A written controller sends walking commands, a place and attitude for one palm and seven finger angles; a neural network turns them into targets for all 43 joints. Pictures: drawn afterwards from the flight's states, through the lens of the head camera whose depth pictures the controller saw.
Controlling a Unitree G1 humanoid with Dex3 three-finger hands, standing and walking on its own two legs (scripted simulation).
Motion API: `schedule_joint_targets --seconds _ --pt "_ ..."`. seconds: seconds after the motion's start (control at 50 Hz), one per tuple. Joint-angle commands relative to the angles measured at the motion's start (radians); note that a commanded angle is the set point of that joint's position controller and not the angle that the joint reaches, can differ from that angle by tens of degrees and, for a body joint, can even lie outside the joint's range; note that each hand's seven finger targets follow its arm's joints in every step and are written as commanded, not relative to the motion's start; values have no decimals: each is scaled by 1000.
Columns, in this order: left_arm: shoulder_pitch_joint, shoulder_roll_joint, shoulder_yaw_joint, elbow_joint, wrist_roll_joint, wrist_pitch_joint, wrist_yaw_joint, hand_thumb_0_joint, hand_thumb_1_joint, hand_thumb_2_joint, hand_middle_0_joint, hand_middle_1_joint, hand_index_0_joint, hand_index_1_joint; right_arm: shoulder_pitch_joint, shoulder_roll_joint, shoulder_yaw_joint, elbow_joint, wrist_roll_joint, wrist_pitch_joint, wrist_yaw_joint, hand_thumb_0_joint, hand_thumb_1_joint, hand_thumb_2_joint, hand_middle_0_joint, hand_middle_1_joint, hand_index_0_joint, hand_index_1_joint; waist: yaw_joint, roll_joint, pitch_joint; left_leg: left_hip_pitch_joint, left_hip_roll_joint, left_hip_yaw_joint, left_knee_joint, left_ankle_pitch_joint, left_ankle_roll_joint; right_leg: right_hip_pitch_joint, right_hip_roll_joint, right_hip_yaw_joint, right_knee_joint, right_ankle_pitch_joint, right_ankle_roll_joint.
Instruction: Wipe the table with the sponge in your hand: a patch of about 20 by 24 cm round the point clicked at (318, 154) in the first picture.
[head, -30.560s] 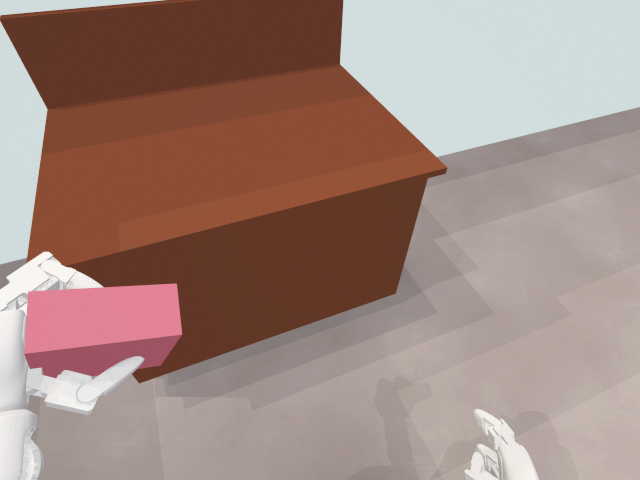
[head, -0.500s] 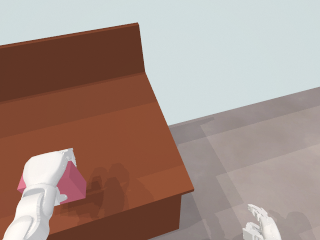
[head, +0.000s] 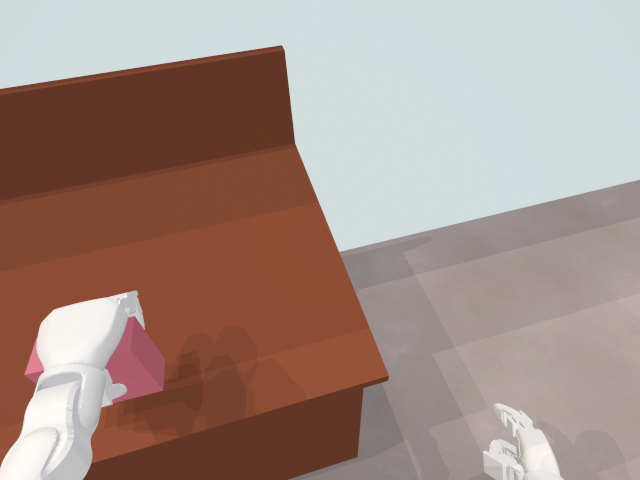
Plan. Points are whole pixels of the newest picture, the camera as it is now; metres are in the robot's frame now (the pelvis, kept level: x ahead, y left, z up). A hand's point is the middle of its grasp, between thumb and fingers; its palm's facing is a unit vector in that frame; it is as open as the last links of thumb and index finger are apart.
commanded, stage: move the sponge above the wiping area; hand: left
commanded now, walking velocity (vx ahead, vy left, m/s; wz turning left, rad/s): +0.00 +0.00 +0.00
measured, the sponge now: (109, 372) +0.22 +0.33 -0.01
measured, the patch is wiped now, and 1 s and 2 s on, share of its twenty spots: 0.00 0.00 0.00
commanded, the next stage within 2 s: lower the sponge onto the table in 1.96 s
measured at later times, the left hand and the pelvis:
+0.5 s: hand (98, 348) +0.23 +0.33 +0.04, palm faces -0.02 -0.04 -1.00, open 9.5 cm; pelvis +0.00 +0.00 +0.00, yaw +0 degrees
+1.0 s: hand (98, 344) +0.23 +0.33 +0.04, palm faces -0.06 -0.06 -1.00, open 9.5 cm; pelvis +0.00 +0.00 +0.00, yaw +0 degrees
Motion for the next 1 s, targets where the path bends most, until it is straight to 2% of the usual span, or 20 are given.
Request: schedule_joint_targets --seconds 0.0,0.06,0.12,0.14,0.26,0.32,0.34,0.42,0.44,0.46,0.54,0.6,0.62,0.64,0.68,0.72,0.74,0.82,0.9,0.98 --pt "-169 240 143 -137 -10 57 39 0 100 1300 -1200 -1600 -1200 -1600 -147 -133 -39 -147 6 -40 -3 0 -900 -900 200 300 200 300 -7 -8 -193 19 -11 -42 -52 332 12 111 11 49 -40 267 -62" --pt "-158 222 109 -110 -23 84 -7 0 100 1300 -1200 -1600 -1200 -1600 -149 -139 -33 -155 8 -31 -1 0 -900 -900 200 300 200 300 -19 -69 -168 -1 -15 -38 -58 299 23 115 11 49 -49 260 -56" --pt "-111 247 127 -162 -24 68 -36 0 100 1300 -1200 -1600 -1200 -1600 -162 -141 -31 -175 2 -30 4 0 -900 -900 200 300 200 300 -6 -42 -169 4 -21 -48 -57 315 27 129 14 73 -44 283 -62" --pt "-133 214 94 -184 -20 54 -40 0 100 1300 -1200 -1600 -1200 -1600 -145 -135 -33 -178 -1 -32 4 0 -900 -900 200 300 200 300 -18 -50 -185 9 -19 -43 -50 316 32 126 12 50 -38 281 -56" --pt "-219 298 175 -291 32 -39 30 0 100 1300 -1200 -1600 -1200 -1600 -116 -125 -46 -169 -16 -51 -1 0 -900 -900 200 300 200 300 -9 34 -222 56 -6 -52 -33 365 21 92 21 64 -25 273 -65" --pt "-215 349 244 -271 37 -25 74 0 100 1300 -1200 -1600 -1200 -1600 -132 -129 -44 -153 -10 -47 -7 0 -900 -900 200 300 200 300 7 52 -212 39 -11 -55 -43 344 13 98 27 92 -29 257 -76" --pt "-226 282 187 -255 33 -14 81 0 100 1300 -1200 -1600 -1200 -1600 -133 -118 -41 -154 -5 -48 -6 0 -900 -900 200 300 200 300 -6 54 -207 38 -8 -45 -41 332 13 92 18 65 -26 248 -68" --pt "-180 281 195 -171 -6 49 70 0 100 1300 -1200 -1600 -1200 -1600 -167 -131 -39 -142 9 -40 -9 0 -900 -900 200 300 200 300 3 8 -185 19 -14 -46 -59 298 14 110 19 77 -44 229 -68" --pt "-175 216 131 -158 -19 65 55 0 100 1300 -1200 -1600 -1200 -1600 -162 -127 -38 -147 12 -40 -9 0 -900 -900 200 300 200 300 -11 -6 -181 17 -10 -35 -57 295 18 112 10 47 -43 237 -57" --pt "-170 235 138 -141 -20 75 41 0 100 1300 -1200 -1600 -1200 -1600 -159 -135 -39 -142 12 -39 -7 0 -900 -900 200 300 200 300 -11 -18 -183 15 -11 -39 -58 300 17 113 12 50 -44 242 -59" --pt "-166 163 43 -144 -36 89 -31 0 100 1300 -1200 -1600 -1200 -1600 -160 -136 -31 -162 9 -37 -1 0 -900 -900 200 300 200 300 -35 -59 -150 13 -14 -39 -57 286 30 98 12 46 -53 247 -53" --pt "-190 236 96 -155 -15 49 -48 0 100 1300 -1200 -1600 -1200 -1600 -139 -139 -33 -167 -4 -38 -3 0 -900 -900 200 300 200 300 -26 -91 -159 5 -19 -45 -51 282 36 101 12 54 -50 254 -54" --pt "-211 290 141 -203 -9 29 -43 0 100 1300 -1200 -1600 -1200 -1600 -151 -141 -31 -172 -5 -39 -5 0 -900 -900 200 300 200 300 -16 -49 -169 14 -23 -52 -56 278 34 107 20 80 -52 241 -61" --pt "-259 261 111 -225 6 8 -35 0 100 1300 -1200 -1600 -1200 -1600 -136 -130 -31 -175 -10 -42 -7 0 -900 -900 200 300 200 300 -27 -38 -192 27 -19 -45 -51 287 36 106 15 53 -42 241 -56" --pt "-303 301 153 -243 36 -30 0 0 100 1300 -1200 -1600 -1200 -1600 -125 -126 -35 -166 -15 -47 -10 0 -900 -900 200 300 200 300 -17 18 -213 47 -15 -45 -44 313 29 91 19 62 -38 242 -64" --pt "-280 368 231 -278 51 -43 40 0 100 1300 -1200 -1600 -1200 -1600 -126 -127 -38 -165 -18 -48 -13 0 -900 -900 200 300 200 300 8 83 -243 59 -17 -53 -43 342 18 107 29 91 -33 250 -75" --pt "-311 317 188 -284 56 -47 57 0 100 1300 -1200 -1600 -1200 -1600 -121 -116 -37 -159 -15 -49 -13 0 -900 -900 200 300 200 300 -6 102 -263 72 -12 -42 -34 369 13 109 22 70 -21 274 -72" --pt "-208 299 219 -190 18 18 83 0 100 1300 -1200 -1600 -1200 -1600 -140 -126 -42 -144 0 -40 -7 0 -900 -900 200 300 200 300 6 51 -214 41 -7 -50 -46 367 3 111 24 74 -31 278 -74" --pt "-134 190 108 -91 -32 102 30 0 100 1300 -1200 -1600 -1200 -1600 -159 -137 -37 -147 13 -27 -2 0 -900 -900 200 300 200 300 -10 -57 -168 2 -9 -34 -56 326 16 120 6 45 -45 293 -54" --pt "-122 198 73 -122 -34 111 -46 0 100 1300 -1200 -1600 -1200 -1600 -156 -146 -32 -169 9 -22 3 0 -900 -900 200 300 200 300 -23 -91 -168 -3 -17 -43 -54 315 30 129 8 50 -44 297 -52"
